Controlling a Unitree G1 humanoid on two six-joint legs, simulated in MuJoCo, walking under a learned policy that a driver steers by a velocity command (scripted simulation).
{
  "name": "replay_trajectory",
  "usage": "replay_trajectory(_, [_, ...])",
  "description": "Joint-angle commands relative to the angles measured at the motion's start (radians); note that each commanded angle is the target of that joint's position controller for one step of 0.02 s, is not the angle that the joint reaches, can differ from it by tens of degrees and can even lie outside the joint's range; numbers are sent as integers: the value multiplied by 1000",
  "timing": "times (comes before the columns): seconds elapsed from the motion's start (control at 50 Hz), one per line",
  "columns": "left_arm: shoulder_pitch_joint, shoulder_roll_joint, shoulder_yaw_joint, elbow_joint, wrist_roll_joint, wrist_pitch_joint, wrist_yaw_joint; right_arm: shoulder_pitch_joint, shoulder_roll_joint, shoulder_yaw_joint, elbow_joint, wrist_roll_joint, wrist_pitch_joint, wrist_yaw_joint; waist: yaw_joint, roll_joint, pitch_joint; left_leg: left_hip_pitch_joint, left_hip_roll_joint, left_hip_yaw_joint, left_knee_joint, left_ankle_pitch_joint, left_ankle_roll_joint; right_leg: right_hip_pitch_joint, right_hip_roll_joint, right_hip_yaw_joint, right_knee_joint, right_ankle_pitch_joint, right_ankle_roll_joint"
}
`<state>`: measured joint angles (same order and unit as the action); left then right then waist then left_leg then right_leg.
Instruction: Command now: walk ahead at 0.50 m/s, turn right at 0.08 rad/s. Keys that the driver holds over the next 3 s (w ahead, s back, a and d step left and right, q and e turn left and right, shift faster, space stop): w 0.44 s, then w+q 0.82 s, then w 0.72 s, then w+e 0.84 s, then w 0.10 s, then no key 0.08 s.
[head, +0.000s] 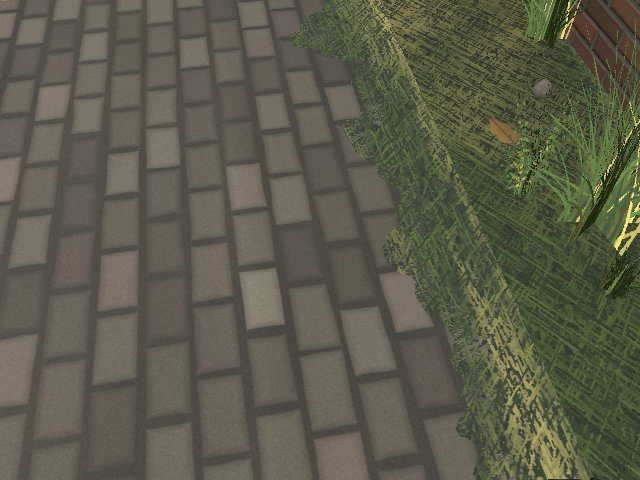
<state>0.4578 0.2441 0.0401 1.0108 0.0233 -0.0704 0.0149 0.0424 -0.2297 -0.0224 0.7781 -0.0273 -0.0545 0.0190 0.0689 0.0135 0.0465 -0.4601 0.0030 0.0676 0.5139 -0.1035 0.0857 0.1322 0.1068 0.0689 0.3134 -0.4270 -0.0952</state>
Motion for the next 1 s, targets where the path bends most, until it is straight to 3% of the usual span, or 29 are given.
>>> replay_trajectory(0.02, [5, 86, 6, -81, -27, -20, -4, 469, -255, -79, 64, -35, -24, -37, -214, 97, -306, 692, 275, -379, -75, -138, 136, -404, -127, -32, 721, 612, -13])
replay_trajectory(0.04, [83, 84, 13, -67, -39, -18, -8, 452, -277, -89, 80, -14, -10, -23, -162, 263, -372, 785, 432, -792, -218, -121, 251, -645, 35, -30, 984, -84, 6])
replay_trajectory(0.06, [14, 144, 25, -68, -6, -12, -4, 334, -208, -75, 61, 12, -3, -12, -125, 89, -204, 641, 386, -692, -241, -212, 227, -729, -51, 37, 1033, -22, -9])
replay_trajectory(0.08, [-64, 127, 22, -86, -1, -14, -12, 248, -142, -58, 47, 18, -7, -8, -109, 17, -92, 497, 346, -545, -269, -205, 206, -733, -94, 30, 990, 58, -7])
replay_trajectory(0.1, [-93, 99, 17, -94, -4, -12, -18, 216, -104, -46, 55, 11, -13, -6, -84, -4, -25, 392, 293, -440, -310, -148, 169, -707, -132, 16, 922, 98, -6])
replay_trajectory(0.12, [-102, 90, 17, -101, 8, -2, -24, 220, -86, -38, 73, 11, -20, -10, -62, 22, 0, 330, 252, -366, -331, -78, 141, -672, -156, 11, 866, 116, 4])
replay_trajectory(0.14, [-75, 68, 11, -88, 14, 12, -32, 227, -77, -33, 87, 11, -26, -12, -43, 38, -4, 294, 222, -308, -351, -40, 123, -631, -165, -3, 844, 135, 15])
replay_trajectory(0.18, [-82, 56, 8, -92, 18, 24, -40, 275, -97, -38, 117, 17, -43, -9, -36, 54, -7, 285, 215, -261, -366, 79, 139, -638, -174, -29, 807, 154, 35])
replay_trajectory(0.26, [-257, 53, 2, -151, 14, 30, -48, 338, -111, -40, 153, 21, -47, -8, -61, 42, 35, 322, 181, -181, -418, 116, 134, -764, -213, -77, 639, 291, 74])
replay_trajectory(0.32, [-374, 31, -10, -188, 6, 26, -51, 377, -108, -37, 173, 23, -46, -7, -90, 48, 42, 341, 153, -129, -413, 181, 111, -743, -202, -111, 457, 391, 86])
replay_trajectory(0.42, [-494, 39, -14, -228, 1, 21, -46, 447, -119, -38, 209, 13, -41, -18, -124, 58, 47, 468, 194, -122, -365, 293, 104, -715, -170, -130, 295, 409, 62])
replay_trajectory(0.48, [-476, 59, -4, -235, 4, 9, -40, 437, -132, -41, 221, 6, -34, -28, -96, 60, 41, 527, 225, -146, -271, 452, 91, -642, -142, -124, 233, 303, 27])
replay_trajectory(0.5, [-403, 72, 4, -214, 5, 1, -34, 418, -142, -43, 219, 5, -32, -30, -61, 61, 8, 525, 217, -146, -187, 567, 80, -545, -114, -128, 201, 264, 14])
replay_trajectory(0.52, [-257, 90, 16, -166, 11, -10, -26, 399, -143, -42, 217, 9, -28, -28, 4, 31, -67, 487, 179, -120, -24, 608, 62, -359, -91, -139, 128, 291, -8])
replay_trajectory(0.54, [-79, 149, 36, -121, 32, -24, -12, 389, -119, -34, 196, 19, -31, -25, 67, -27, -186, 325, 128, -91, 210, 421, 43, -92, -207, -23, 117, 267, -47])
replay_trajectory(0.56, [22, 263, 66, -116, 52, -21, -4, 490, -4, -7, 163, 60, -31, -18, 49, -236, -343, -26, -22, 0, 576, -121, -10, 221, -516, 397, 63, 148, -152])
replay_trajectory(0.58, [-19, 229, 63, -122, 20, -5, -11, 479, -100, -34, 183, 35, -21, -29, 38, -171, -341, -119, -42, -91, 709, -410, 5, 147, -558, 551, -29, 116, -168])
replay_trajectory(0.6, [-125, 161, 45, -136, 6, -1, -14, 410, -118, -47, 173, 25, -15, -28, -6, -99, -185, -150, 17, -127, 730, -332, 15, 5, -510, 399, -52, 70, -137])
replay_trajectory(0.62, [-195, 101, 30, -147, 2, -7, -18, 368, -90, -42, 166, 23, -16, -21, -27, -72, -88, -138, 55, -126, 691, -258, 12, -127, -466, 277, -102, 114, -110])
replay_trajectory(0.66, [-228, 52, 17, -135, -4, -19, -10, 361, -64, -45, 169, 3, 7, -7, -72, -94, -13, -78, 92, -118, 630, -193, 1, -264, -384, 99, -157, 216, -42])
replay_trajectory(0.68, [-219, 57, 17, -128, -4, -28, -8, 371, -48, -45, 170, -2, 21, 1, -85, -111, -18, -57, 93, -109, 630, -178, -7, -288, -383, 59, -165, 271, -44])
replay_trajectory(0.74, [-174, 70, 24, -106, -12, -51, -6, 303, -37, -48, 142, -2, 41, 14, -96, -81, -2, -133, 106, -95, 614, -94, -24, -269, -368, -48, -189, 380, -46])
replay_trajectory(0.86, [-101, 65, 21, -72, -6, -51, 0, 93, -19, -37, 60, 0, 43, 32, -68, -75, 48, -210, 98, -39, 354, 97, -40, -220, -336, -208, -188, 510, -40])
replay_trajectory(0.96, [-22, 96, 29, -41, -3, -38, 13, -42, -23, -27, -3, -8, 41, 44, -33, -75, 67, -175, 66, 47, 164, 68, 7, -86, -378, -280, -138, 670, -33])
replay_trajectory(1.0, [-24, 112, 32, -37, 1, -26, 18, -34, -35, -32, -10, -10, 40, 42, -50, -87, 51, -122, 26, 79, 129, -15, 42, -31, -387, -314, -55, 892, -24])
